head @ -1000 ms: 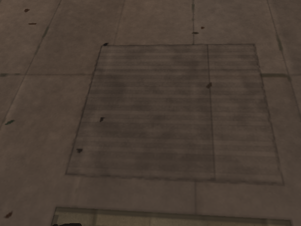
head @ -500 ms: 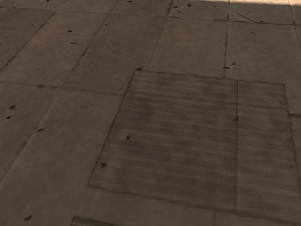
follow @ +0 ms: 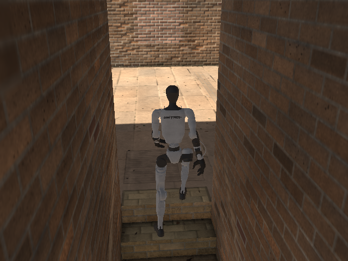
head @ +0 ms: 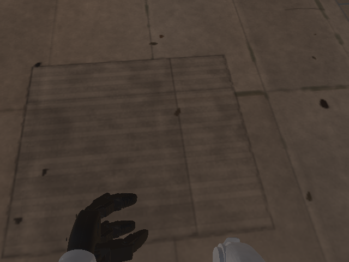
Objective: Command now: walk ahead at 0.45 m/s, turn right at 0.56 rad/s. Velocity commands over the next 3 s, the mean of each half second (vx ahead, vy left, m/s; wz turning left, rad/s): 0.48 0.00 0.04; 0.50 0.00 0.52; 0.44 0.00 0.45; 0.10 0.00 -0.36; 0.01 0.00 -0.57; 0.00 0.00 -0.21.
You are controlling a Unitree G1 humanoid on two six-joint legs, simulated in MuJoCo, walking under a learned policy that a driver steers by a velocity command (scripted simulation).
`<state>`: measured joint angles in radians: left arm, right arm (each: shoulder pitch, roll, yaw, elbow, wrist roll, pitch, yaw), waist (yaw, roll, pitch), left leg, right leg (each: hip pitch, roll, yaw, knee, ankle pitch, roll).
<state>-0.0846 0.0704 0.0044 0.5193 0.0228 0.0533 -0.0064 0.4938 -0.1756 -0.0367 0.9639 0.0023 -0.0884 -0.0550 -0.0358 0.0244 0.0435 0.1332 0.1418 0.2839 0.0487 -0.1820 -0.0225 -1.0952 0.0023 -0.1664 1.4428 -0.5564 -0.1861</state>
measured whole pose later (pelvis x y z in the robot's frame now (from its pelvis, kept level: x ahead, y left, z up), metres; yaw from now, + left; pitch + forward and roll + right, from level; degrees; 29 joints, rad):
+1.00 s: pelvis +0.63 -0.04 +0.16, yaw +21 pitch +3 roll +1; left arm 0.01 0.24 -0.03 0.65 0.03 -0.07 -0.02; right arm 0.47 -0.29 -0.08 0.88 -0.01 -0.05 0.01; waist -0.13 0.00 0.02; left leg 0.04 -0.13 -0.21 0.40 -0.46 0.10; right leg -0.58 -0.03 0.03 0.51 0.00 -0.01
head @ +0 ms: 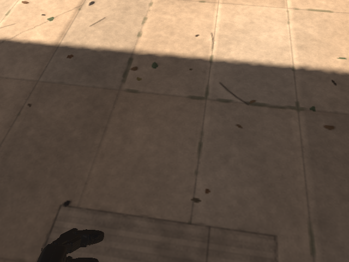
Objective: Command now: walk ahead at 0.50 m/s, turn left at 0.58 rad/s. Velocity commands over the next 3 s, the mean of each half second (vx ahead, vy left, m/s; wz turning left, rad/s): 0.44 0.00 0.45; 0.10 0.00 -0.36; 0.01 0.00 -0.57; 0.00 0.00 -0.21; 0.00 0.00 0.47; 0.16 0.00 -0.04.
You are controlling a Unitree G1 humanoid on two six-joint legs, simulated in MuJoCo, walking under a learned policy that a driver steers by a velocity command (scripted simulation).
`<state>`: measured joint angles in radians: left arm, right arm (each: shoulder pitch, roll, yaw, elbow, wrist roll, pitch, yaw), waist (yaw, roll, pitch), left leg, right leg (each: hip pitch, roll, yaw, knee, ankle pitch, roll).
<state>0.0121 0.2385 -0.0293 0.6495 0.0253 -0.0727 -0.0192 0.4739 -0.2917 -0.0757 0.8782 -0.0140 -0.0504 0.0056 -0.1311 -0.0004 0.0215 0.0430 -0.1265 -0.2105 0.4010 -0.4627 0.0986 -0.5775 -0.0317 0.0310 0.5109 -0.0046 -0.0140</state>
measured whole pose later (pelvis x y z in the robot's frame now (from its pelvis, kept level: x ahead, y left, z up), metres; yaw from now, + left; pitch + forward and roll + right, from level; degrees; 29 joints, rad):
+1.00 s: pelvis +0.29 +0.01 +0.01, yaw -1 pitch +0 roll +2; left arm 0.26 0.24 0.06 0.74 0.03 0.04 0.00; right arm 0.22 -0.26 -0.06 0.78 -0.03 0.04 -0.04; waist 0.01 0.03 0.01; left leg -0.44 0.06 0.13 0.85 -0.48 -0.02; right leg -0.34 0.01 -0.03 0.64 -0.31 -0.07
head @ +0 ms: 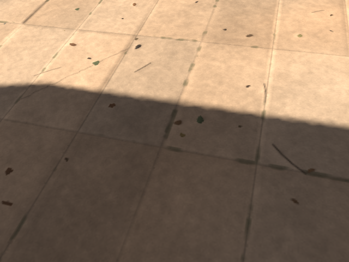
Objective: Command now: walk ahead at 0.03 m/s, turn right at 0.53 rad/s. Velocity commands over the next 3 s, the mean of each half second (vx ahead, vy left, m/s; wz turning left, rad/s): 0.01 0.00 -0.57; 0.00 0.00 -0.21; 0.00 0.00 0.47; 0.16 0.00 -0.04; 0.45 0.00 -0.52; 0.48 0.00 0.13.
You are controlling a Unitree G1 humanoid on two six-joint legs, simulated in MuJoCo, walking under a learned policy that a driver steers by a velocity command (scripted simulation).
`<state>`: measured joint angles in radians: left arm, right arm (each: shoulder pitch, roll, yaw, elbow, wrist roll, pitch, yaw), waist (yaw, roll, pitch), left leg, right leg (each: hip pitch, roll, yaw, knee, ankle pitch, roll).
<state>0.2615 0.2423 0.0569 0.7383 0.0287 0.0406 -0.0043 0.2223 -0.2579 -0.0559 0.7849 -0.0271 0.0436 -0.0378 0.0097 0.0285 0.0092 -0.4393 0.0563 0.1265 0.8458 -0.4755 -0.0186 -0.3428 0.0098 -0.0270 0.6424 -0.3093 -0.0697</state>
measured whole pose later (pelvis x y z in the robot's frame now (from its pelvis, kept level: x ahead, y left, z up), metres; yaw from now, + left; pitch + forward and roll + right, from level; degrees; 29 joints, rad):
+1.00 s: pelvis -0.04 +0.01 +0.02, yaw -21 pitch -1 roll +1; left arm 0.14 0.21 0.00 0.73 0.02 0.02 0.03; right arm 0.30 -0.26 -0.05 0.80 -0.01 0.06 0.02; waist -0.04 0.03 0.05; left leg -0.34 -0.01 0.00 0.86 -0.48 0.00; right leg -0.17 0.01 -0.05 0.44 -0.25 -0.04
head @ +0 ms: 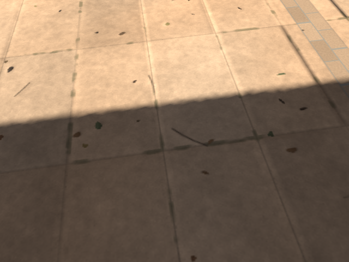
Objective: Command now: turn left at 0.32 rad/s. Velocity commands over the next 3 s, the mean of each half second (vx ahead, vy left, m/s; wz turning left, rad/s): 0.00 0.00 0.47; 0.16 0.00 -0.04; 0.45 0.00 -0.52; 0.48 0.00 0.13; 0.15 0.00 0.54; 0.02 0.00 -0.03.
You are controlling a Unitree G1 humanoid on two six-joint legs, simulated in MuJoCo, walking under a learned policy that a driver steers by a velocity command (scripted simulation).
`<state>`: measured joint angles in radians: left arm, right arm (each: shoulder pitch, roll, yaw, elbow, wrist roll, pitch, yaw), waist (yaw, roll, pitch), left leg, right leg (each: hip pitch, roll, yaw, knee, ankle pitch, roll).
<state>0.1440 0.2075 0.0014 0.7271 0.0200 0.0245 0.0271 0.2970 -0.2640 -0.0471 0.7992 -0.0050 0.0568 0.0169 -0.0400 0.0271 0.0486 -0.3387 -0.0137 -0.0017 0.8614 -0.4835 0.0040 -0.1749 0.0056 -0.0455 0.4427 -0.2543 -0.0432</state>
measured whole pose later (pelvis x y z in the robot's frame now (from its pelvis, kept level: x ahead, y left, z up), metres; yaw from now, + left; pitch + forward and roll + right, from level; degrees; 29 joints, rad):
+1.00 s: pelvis +0.05 +0.03 +0.01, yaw +12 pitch +1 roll +1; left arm 0.43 0.24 0.05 0.90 0.01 -0.03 -0.01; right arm 0.17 -0.30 -0.04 0.74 -0.04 -0.02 0.03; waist 0.05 0.03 0.00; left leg -0.48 0.00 -0.03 0.81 -0.26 -0.02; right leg -0.08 0.07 0.16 0.30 -0.23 -0.07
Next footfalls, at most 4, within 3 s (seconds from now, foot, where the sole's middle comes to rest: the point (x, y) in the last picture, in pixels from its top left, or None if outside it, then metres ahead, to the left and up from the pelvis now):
0.24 left None -0.01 0.11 -0.78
0.76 right None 0.06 -0.06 -0.78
1.16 left None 0.22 0.20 -0.78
1.66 right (188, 257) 0.51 -0.01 -0.78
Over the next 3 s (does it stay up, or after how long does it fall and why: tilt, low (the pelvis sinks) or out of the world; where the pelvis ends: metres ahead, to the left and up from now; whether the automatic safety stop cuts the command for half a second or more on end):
stays up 0.72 0.05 0.00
